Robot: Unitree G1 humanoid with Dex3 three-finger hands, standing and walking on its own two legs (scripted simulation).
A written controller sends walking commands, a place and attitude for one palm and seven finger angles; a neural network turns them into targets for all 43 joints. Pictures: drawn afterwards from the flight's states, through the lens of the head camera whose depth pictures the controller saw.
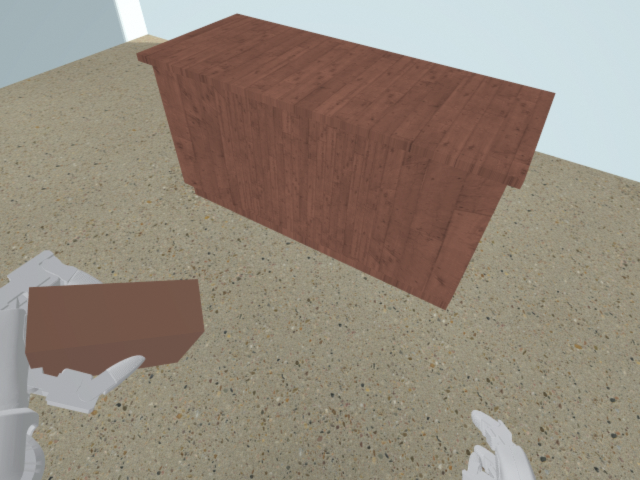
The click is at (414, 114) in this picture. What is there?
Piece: table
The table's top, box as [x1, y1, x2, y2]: [136, 14, 554, 188]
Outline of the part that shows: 136,53 138,60 517,188 520,187 526,174 554,93 240,14 234,14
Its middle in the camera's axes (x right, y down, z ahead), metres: +0.06 -0.56 +1.33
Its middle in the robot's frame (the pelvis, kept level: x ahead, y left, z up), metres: +1.37 +0.02 -0.10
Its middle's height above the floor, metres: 0.68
